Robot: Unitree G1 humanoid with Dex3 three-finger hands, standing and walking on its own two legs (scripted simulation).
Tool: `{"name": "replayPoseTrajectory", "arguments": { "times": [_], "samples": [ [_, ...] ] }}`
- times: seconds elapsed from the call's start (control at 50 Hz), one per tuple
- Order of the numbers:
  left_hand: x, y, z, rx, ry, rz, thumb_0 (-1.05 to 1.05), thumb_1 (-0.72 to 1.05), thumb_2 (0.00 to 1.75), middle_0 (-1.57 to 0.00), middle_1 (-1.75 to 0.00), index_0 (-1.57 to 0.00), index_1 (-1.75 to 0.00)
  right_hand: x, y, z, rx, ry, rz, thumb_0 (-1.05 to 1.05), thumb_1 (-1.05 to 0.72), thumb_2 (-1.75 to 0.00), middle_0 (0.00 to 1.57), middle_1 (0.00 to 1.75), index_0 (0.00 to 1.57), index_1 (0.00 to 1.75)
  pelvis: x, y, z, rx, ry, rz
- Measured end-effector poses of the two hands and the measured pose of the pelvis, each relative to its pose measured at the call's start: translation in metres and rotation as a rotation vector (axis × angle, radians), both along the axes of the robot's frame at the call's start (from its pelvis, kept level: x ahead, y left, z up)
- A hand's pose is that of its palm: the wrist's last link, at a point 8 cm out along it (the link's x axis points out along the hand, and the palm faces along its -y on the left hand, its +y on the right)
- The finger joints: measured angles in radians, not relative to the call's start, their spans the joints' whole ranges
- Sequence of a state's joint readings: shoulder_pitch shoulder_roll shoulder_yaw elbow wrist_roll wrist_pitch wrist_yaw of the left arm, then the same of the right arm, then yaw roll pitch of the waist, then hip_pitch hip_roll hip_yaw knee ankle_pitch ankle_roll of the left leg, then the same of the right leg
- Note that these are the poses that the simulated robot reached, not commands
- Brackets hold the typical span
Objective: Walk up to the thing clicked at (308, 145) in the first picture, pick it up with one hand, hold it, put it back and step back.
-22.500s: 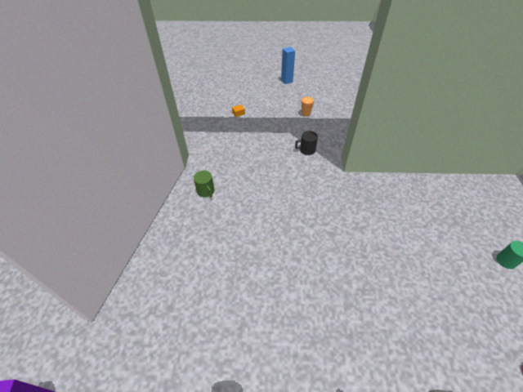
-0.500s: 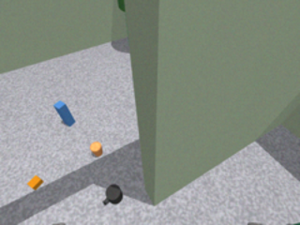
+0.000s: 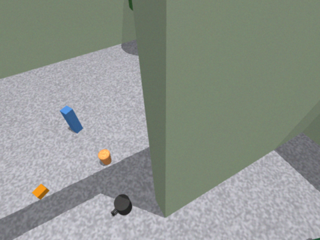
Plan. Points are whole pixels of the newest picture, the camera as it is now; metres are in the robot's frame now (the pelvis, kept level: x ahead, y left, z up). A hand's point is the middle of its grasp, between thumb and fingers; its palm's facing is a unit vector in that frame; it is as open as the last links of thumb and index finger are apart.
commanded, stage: stand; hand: left
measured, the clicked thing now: (121, 206) +0.38 +0.26 -0.73
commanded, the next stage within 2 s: walk up in 0.20 s
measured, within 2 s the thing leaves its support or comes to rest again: neither
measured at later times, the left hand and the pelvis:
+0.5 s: hand out of the picture +0.07 +0.30 -0.18, palm faces -0.03 -0.92 -0.38, open 7.4 cm; pelvis -0.06 +0.03 -0.03, yaw +1 degrees
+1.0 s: hand out of the picture -0.07 +0.28 -0.17, palm faces -0.08 -0.92 -0.39, open 7.4 cm; pelvis -0.18 +0.02 -0.03, yaw -4 degrees
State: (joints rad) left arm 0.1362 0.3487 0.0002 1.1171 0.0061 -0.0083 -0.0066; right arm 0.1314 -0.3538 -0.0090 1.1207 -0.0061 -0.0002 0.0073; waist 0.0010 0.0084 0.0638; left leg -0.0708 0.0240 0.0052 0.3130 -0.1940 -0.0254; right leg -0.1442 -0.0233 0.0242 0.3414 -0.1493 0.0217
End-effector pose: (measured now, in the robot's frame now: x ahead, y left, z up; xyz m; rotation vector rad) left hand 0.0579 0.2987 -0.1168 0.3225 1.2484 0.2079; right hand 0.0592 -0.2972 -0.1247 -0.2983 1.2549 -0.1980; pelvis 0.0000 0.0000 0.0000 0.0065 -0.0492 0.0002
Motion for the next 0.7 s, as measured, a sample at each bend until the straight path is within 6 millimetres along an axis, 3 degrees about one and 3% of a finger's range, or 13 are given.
{"name": "replayPoseTrajectory", "arguments": {
  "times": [0.22,0.38,0.46,0.56,0.62,0.7],
  "samples": [
    [0.005,-0.002,0.001,0.000,-0.025,-0.002,0.01,0.90,0.90,-0.20,-0.30,-0.20,-0.30,0.000,-0.002,0.000,0.000,-0.011,0.002,0.01,-0.91,-0.90,0.20,0.30,0.21,0.30,-0.003,-0.002,-0.001,0.000,0.002,0.000],
    [0.001,0.016,-0.008,0.027,-0.052,0.013,0.01,0.90,0.90,-0.20,-0.30,-0.20,-0.30,-0.010,-0.011,-0.005,-0.053,0.004,0.001,0.01,-0.91,-0.90,0.20,0.30,0.21,0.30,-0.036,0.006,-0.014,-0.006,0.011,0.005],
    [0.001,0.032,-0.018,0.035,-0.071,-0.027,0.01,0.90,0.90,-0.21,-0.30,-0.20,-0.30,-0.031,-0.005,-0.003,-0.092,0.005,-0.006,0.01,-0.91,-0.90,0.20,0.30,0.21,0.30,-0.055,0.023,-0.022,-0.001,0.026,0.007],
    [0.003,0.052,-0.035,0.021,-0.123,-0.042,0.01,0.90,0.90,-0.20,-0.30,-0.20,-0.30,-0.078,0.012,-0.004,-0.139,0.059,0.005,0.01,-0.91,-0.90,0.20,0.30,0.21,0.30,-0.080,0.043,-0.034,0.001,0.017,0.006],
    [-0.009,0.054,-0.033,0.011,-0.104,-0.040,0.01,0.90,0.90,-0.20,-0.30,-0.20,-0.30,-0.102,0.024,0.005,-0.129,0.091,-0.009,0.01,-0.91,-0.90,0.20,0.30,0.21,0.30,-0.089,0.045,-0.025,-0.019,0.021,0.006],
    [-0.036,0.055,-0.029,0.001,-0.066,-0.050,0.01,0.90,0.90,-0.20,-0.30,-0.20,-0.30,-0.117,0.033,0.012,-0.128,0.068,-0.029,0.01,-0.91,-0.90,0.20,0.30,0.21,0.30,-0.101,0.048,-0.017,-0.031,0.031,-0.017]
  ]
}}
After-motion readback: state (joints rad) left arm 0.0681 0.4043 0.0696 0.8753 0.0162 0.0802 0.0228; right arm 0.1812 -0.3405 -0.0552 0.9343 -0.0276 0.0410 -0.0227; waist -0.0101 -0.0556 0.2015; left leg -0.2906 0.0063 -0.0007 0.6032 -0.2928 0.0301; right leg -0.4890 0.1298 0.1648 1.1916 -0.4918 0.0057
